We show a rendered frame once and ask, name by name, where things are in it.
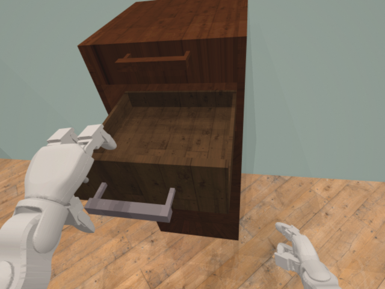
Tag drawer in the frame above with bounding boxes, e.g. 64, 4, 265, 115
74, 90, 236, 214

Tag cabinet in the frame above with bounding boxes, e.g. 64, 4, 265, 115
78, 0, 248, 240

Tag robot right forearm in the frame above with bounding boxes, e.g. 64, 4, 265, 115
300, 259, 341, 289

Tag robot right hand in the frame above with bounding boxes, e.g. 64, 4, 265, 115
274, 222, 320, 276

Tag handle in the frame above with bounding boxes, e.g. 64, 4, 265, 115
84, 182, 176, 223
115, 56, 189, 72

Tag robot left forearm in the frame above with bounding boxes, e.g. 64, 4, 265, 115
0, 198, 69, 289

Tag robot left hand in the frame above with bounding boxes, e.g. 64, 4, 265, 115
24, 124, 117, 233

